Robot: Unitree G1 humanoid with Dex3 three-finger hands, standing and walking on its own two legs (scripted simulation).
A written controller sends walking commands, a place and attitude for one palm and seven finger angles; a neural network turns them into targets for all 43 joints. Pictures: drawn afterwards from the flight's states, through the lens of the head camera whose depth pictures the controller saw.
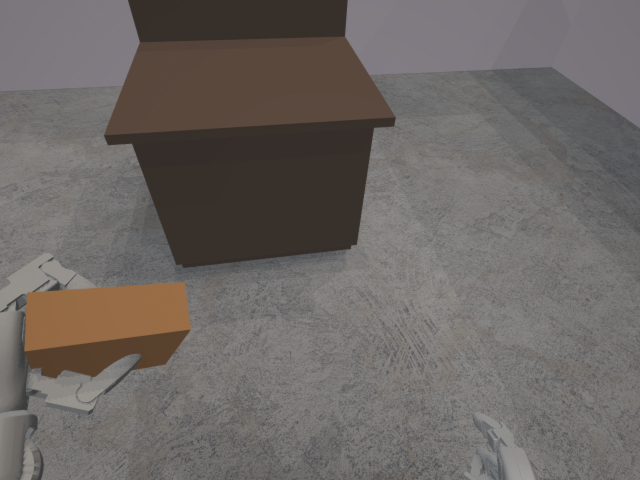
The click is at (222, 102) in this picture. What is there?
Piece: table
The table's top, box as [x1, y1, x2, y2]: [104, 36, 395, 144]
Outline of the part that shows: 395,117 344,36 140,42 104,136 108,144 393,126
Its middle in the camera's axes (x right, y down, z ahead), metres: -0.24 -0.54 +1.31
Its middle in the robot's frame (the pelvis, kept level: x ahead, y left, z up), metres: +1.33 +0.32 -0.10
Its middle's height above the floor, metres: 0.68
